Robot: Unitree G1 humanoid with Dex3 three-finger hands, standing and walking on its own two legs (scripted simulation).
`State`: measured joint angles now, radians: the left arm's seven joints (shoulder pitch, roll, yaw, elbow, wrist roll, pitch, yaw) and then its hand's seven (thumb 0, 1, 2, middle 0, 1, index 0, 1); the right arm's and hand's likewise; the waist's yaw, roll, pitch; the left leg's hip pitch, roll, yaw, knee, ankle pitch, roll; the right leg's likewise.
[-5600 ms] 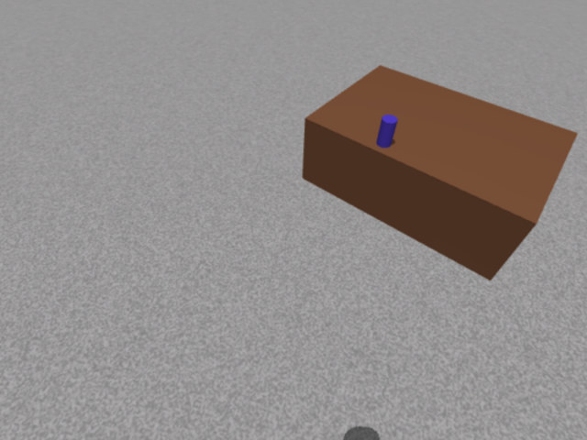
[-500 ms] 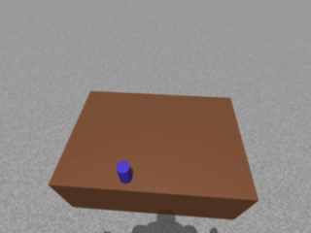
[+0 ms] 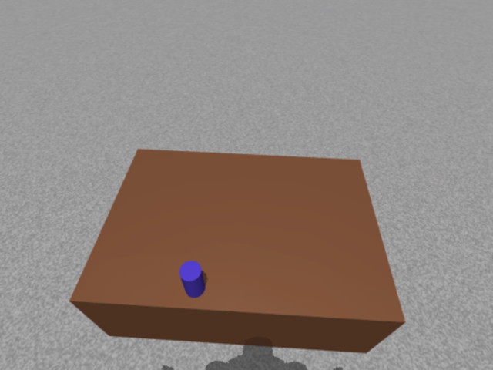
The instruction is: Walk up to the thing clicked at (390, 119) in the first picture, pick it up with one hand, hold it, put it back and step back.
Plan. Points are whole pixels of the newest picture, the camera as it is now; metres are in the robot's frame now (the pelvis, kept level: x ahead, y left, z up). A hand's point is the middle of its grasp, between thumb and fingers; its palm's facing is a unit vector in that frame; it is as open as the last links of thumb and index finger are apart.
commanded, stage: stand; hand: left
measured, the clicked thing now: (192, 279) +0.43 +0.17 -0.36
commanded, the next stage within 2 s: go down in 1.40 s
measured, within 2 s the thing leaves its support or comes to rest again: neither
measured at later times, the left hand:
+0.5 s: hand out of the picture +0.06 +0.26 -0.16, palm faces -0.02 -0.94 -0.34, open 7.4 cm
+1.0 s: hand out of the picture +0.07 +0.26 -0.16, palm faces -0.02 -0.94 -0.35, open 7.4 cm
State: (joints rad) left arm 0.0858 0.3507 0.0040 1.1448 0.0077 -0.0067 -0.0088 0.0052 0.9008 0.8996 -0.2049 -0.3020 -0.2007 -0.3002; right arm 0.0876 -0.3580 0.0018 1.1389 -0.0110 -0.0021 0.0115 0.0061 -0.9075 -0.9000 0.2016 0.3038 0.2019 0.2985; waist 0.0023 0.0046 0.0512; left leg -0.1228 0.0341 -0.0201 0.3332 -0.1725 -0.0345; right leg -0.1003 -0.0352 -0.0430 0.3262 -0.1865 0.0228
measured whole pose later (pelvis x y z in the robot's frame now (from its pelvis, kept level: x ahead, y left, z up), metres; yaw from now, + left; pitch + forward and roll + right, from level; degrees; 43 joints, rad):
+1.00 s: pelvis +0.00 +0.00 +0.00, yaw +0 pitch -2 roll +0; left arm 0.12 0.35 0.00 1.13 0.01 0.00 -0.01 0.01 0.90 0.90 -0.21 -0.30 -0.20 -0.30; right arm 0.10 -0.36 0.00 1.13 -0.01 0.00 0.01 0.01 -0.91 -0.90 0.20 0.30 0.20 0.30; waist 0.01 0.01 0.05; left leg -0.12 0.03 -0.02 0.33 -0.17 -0.03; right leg -0.10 -0.04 -0.04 0.33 -0.19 0.02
